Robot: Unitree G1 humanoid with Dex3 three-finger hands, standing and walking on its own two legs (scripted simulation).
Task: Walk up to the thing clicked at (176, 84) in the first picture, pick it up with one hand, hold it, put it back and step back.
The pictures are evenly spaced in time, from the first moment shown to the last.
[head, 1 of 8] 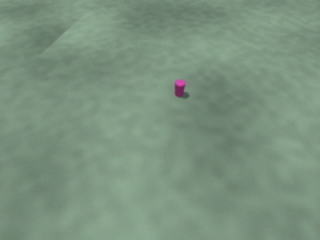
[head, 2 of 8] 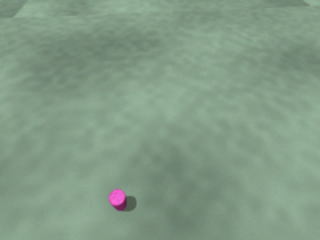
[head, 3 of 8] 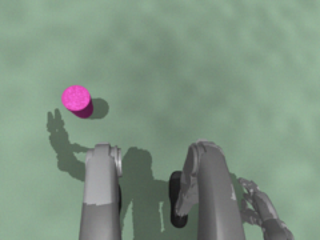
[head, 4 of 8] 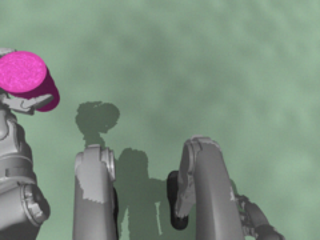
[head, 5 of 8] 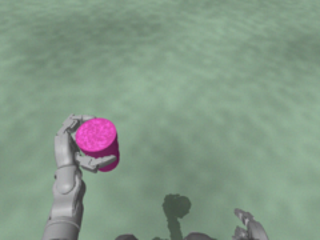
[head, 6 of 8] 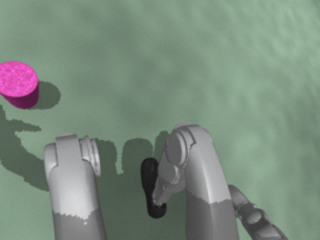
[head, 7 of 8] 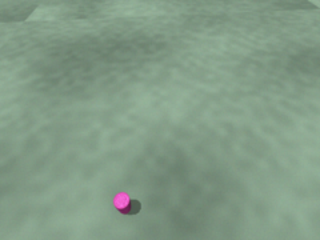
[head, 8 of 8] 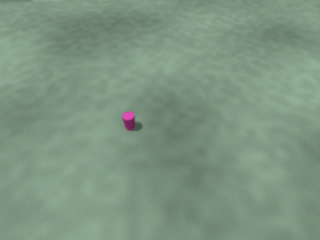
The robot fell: no
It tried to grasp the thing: yes
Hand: left
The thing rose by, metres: 0.69
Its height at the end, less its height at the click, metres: +0.00
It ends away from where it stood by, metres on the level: 0.02
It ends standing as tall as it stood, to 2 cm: yes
